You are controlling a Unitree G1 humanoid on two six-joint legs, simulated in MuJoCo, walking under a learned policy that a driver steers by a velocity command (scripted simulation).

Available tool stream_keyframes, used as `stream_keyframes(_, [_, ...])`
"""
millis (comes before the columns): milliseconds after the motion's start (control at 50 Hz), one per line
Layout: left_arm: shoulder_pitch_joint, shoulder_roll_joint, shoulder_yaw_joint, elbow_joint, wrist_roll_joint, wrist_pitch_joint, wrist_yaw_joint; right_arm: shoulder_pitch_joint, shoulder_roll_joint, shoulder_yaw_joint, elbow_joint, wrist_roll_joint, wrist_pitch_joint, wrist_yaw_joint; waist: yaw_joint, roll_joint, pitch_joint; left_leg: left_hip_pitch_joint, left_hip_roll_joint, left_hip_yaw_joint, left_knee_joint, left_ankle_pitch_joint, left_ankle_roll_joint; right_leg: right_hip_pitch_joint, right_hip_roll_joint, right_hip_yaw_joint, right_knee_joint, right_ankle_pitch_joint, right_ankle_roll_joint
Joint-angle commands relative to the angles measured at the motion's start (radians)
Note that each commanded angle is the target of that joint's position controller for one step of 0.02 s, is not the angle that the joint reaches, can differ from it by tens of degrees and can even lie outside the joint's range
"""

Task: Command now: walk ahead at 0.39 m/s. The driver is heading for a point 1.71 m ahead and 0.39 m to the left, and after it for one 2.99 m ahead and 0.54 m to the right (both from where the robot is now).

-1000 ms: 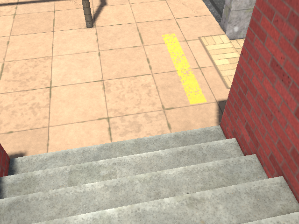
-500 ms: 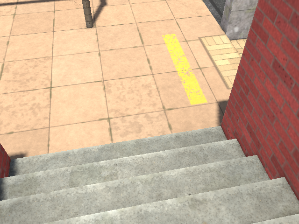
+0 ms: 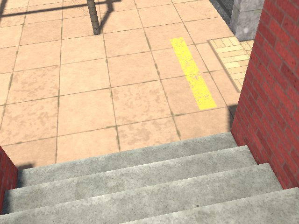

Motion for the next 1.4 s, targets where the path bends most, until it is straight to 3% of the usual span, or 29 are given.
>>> stream_keyframes(20, [0.303,0.173,0.029,0.033,0.015,-0.016,-0.007,-0.064,-0.045,-0.008,-0.139,0.011,-0.073,0.005,0.075,-0.258,0.052,-0.653,-0.033,-0.078,0.589,-0.123,0.04,0.366,-0.401,0.704,-0.317,-0.012,-0.3])
stream_keyframes(40, [0.204,0.117,0.011,-0.006,0.001,-0.03,-0.013,-0.077,-0.094,-0.022,-0.144,0.024,-0.081,0.005,0.041,-0.167,0.121,-0.682,0.026,-0.089,0.637,-0.043,0.052,0.295,-0.368,0.595,-0.311,-0.011,-0.275])
stream_keyframes(80, [0.126,0.082,-0.006,-0.033,-0.001,-0.024,-0.018,-0.051,-0.091,-0.036,-0.115,0.0,-0.064,0.003,-0.001,-0.107,0.128,-0.594,0.097,-0.052,0.549,0.069,0.036,0.2,-0.282,0.376,-0.328,0.241,-0.199])
stream_keyframes(160, [0.186,0.049,-0.027,-0.007,0.048,-0.01,0.01,-0.035,-0.037,-0.042,-0.094,-0.021,-0.028,0.005,-0.011,-0.065,0.053,-0.448,0.078,0.003,0.494,0.302,-0.014,0.132,-0.217,0.146,-0.221,0.849,-0.163])
stream_keyframes(220, [0.256,0.086,-0.026,0.015,0.011,-0.014,0.052,-0.2,-0.034,-0.047,-0.16,-0.017,-0.038,0.012,0.032,-0.132,0.075,-0.617,0.082,-0.036,0.295,0.472,-0.007,0.262,-0.21,0.155,-0.155,0.72,-0.114])
stream_keyframes(300, [0.231,0.055,-0.038,0.009,-0.006,0.004,0.095,-0.265,0.04,-0.023,-0.185,-0.055,-0.04,0.069,0.062,-0.096,0.071,-0.222,0.008,0.052,-0.058,0.966,-0.024,-0.094,-0.06,0.023,-0.022,0.34,-0.078])
stream_keyframes(440, [0.26,0.036,-0.027,0.003,-0.005,0.055,0.108,-0.191,0.0,-0.014,-0.167,-0.003,-0.028,0.092,0.086,-0.031,0.105,-0.281,0.122,-0.045,-0.404,0.942,-0.039,0.073,-0.112,0.2,0.47,0.241,-0.101])
stream_keyframes(460, [0.251,0.015,-0.036,0.023,0.011,0.062,0.089,0.019,0.004,-0.024,-0.073,-0.021,-0.029,0.091,0.003,-0.002,0.005,0.019,0.056,0.06,-0.312,1.013,-0.04,-0.073,-0.081,0.17,0.631,0.279,-0.092])
stream_keyframes(480, [0.278,-0.013,-0.042,0.029,0.008,0.055,0.066,0.158,-0.017,-0.033,-0.023,-0.025,-0.03,0.074,-0.051,0.105,-0.032,0.185,0.118,0.033,-0.404,1.26,-0.001,-0.153,0.01,0.099,0.835,0.068,-0.045])
stream_keyframes(500, [0.406,-0.081,-0.049,0.064,-0.006,0.045,0.034,0.245,-0.054,-0.028,0.016,-0.047,-0.032,0.067,-0.056,0.287,-0.194,0.629,0.295,-0.078,-0.049,1.685,0.13,-0.478,0.14,0.064,1.276,-0.655,0.046])
stream_keyframes(520, [0.482,-0.029,-0.057,0.047,-0.05,0.03,0.017,0.18,-0.017,-0.003,0.006,-0.042,-0.025,0.063,-0.025,0.31,-0.332,0.696,0.403,-0.214,0.115,1.827,0.255,-0.569,0.083,0.244,1.426,-0.689,0.08])
stream_keyframes(540, [0.418,0.02,-0.047,0.025,-0.054,0.028,0.014,0.107,0.012,0.008,-0.013,-0.033,-0.012,0.06,-0.028,0.211,-0.356,0.611,0.434,-0.239,0.059,1.678,0.295,-0.59,0.037,0.27,1.439,-0.676,0.107])
stream_keyframes(580, [0.241,0.005,-0.048,-0.051,-0.039,0.067,0.056,-0.051,-0.007,0.02,-0.022,-0.01,-0.006,0.047,0.044,-0.035,-0.189,0.259,0.456,-0.315,-0.119,1.203,0.33,-0.582,-0.017,0.172,1.409,-0.562,0.149])
stream_keyframes(620, [0.134,-0.021,-0.056,-0.087,-0.019,0.122,0.096,-0.119,-0.052,0.016,-0.043,-0.058,-0.024,0.038,0.053,-0.111,-0.01,-0.135,0.458,-0.394,-0.276,0.76,0.326,-0.468,-0.036,0.178,1.363,-0.353,0.134])
stream_keyframes(660, [0.132,-0.01,-0.044,-0.102,0.007,0.143,0.12,-0.141,-0.029,0.033,-0.053,-0.074,-0.034,0.048,0.07,-0.052,0.037,-0.29,0.351,-0.28,-0.302,0.653,0.269,-0.4,-0.015,0.174,1.324,-0.329,0.106])
stream_keyframes(740, [0.205,-0.034,-0.024,-0.074,-0.006,0.108,0.097,0.056,0.101,0.062,0.043,-0.046,-0.033,0.002,0.045,0.124,0.018,-0.17,0.2,-0.196,-0.28,0.166,0.203,-0.506,-0.047,0.173,1.112,-0.006,0.079])
stream_keyframes(840, [-0.016,-0.028,-0.015,-0.184,0.001,0.051,0.062,0.122,0.01,0.009,0.049,-0.04,-0.045,-0.027,-0.018,0.087,0.118,-0.029,0.265,-0.413,-0.329,-0.194,0.217,-0.763,-0.146,0.169,0.807,0.066,0.076])
stream_keyframes(880, [-0.033,-0.018,-0.009,-0.174,0.003,0.049,0.045,0.048,-0.033,-0.007,0.007,-0.033,-0.023,-0.043,-0.024,0.105,0.142,-0.214,0.198,-0.249,-0.374,-0.095,0.171,-0.477,-0.103,0.081,0.381,0.156,0.092])
stream_keyframes(940, [-0.023,-0.036,0.012,-0.129,-0.011,0.042,0.038,0.101,0.036,0.003,0.006,-0.018,-0.005,-0.04,-0.035,-0.02,0.191,-0.15,0.124,-0.073,-0.381,0.048,0.091,-0.396,-0.01,-0.019,0.234,0.079,0.069])
stream_keyframes(1000, [-0.072,-0.075,0.002,-0.159,-0.016,0.027,0.006,0.174,-0.056,-0.026,0.03,-0.008,0.006,-0.03,-0.059,0.155,0.098,-0.096,0.217,-0.166,-0.355,-0.038,0.153,-0.192,0.0,-0.029,0.101,-0.046,0.065])
stream_keyframes(1060, [0.215,-0.017,0.034,-0.073,-0.006,0.042,-0.003,0.036,-0.068,-0.038,-0.015,0.011,0.018,-0.034,0.097,0.121,0.047,-0.416,0.202,-0.185,-0.262,-0.266,0.148,0.196,0.013,-0.049,0.115,0.005,0.039])
stream_keyframes(1080, [0.337,-0.013,0.045,-0.032,-0.009,0.042,0.004,-0.023,-0.017,-0.027,-0.037,0.001,0.014,-0.032,0.159,-0.028,0.043,-0.549,0.147,-0.13,-0.046,-0.198,0.099,0.328,-0.038,0.038,0.028,-0.035,0.021])
stream_keyframes(1100, [0.463,0.063,0.054,-0.003,0.011,0.036,0.01,-0.057,0.084,-0.008,-0.06,-0.011,-0.004,-0.024,0.158,-0.301,0.027,-0.683,0.038,-0.01,0.419,-0.12,0.028,0.368,-0.261,0.392,-0.109,-0.072,-0.025])
stream_keyframes(1120, [0.484,0.116,0.052,-0.005,0.033,0.022,-0.008,0.025,0.068,-0.027,-0.071,-0.001,-0.037,-0.017,0.084,-0.345,0.03,-0.799,-0.046,-0.119,0.516,-0.147,0.037,0.359,-0.38,0.737,-0.277,-0.035,-0.139])
stream_keyframes(1140, [0.426,0.139,0.059,-0.001,0.035,0.003,-0.018,0.005,0.037,-0.036,-0.083,0.017,-0.046,-0.023,0.051,-0.311,0.088,-0.875,-0.007,-0.13,0.58,-0.124,0.034,0.285,-0.423,0.821,-0.328,-0.174,-0.205])
stream_keyframes(1180, [0.218,0.05,0.025,-0.059,0.012,-0.006,-0.024,-0.004,-0.006,-0.051,-0.052,-0.006,-0.032,-0.038,-0.018,-0.129,0.123,-0.791,0.073,-0.098,0.623,0.081,0.023,0.116,-0.313,0.559,-0.26,-0.014,-0.147])
stream_keyframes(1260, [0.162,-0.036,-0.019,-0.039,0.044,-0.001,0.004,0.069,0.026,-0.056,-0.015,-0.021,0.001,-0.014,-0.093,-0.11,0.036,-0.482,0.08,-0.034,0.599,0.353,0.002,-0.099,-0.164,0.211,-0.15,0.635,-0.073])
stream_keyframes(1340, [0.309,-0.023,-0.029,0.026,0.016,-0.018,0.039,-0.101,0.006,-0.055,-0.089,-0.036,-0.003,-0.006,-0.035,-0.141,0.019,-0.633,0.084,-0.104,0.383,0.555,0.001,0.101,-0.171,0.21,-0.054,0.674,-0.063])
stream_keyframes(1400, [0.332,-0.018,-0.027,0.027,0.023,-0.012,0.07,-0.181,0.014,-0.047,-0.12,-0.042,-0.003,0.006,-0.009,-0.101,0.033,-0.618,0.069,-0.106,0.203,0.679,-0.017,0.076,-0.157,0.189,0.019,0.63,-0.066])
Velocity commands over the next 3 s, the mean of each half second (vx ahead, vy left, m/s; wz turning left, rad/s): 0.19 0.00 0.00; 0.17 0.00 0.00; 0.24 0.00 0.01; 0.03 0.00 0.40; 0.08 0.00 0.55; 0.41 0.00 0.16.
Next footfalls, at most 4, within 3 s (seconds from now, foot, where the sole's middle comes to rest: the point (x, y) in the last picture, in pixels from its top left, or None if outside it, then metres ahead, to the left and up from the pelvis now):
0.48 left None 0.29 0.10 -0.93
0.86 right None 0.25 -0.20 -0.83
1.10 right None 0.34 -0.17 -0.93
1.66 left None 0.54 0.04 -1.10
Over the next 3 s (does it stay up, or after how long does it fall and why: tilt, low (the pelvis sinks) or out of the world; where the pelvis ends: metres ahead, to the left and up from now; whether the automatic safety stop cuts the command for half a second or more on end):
stays up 0.58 -0.08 -0.35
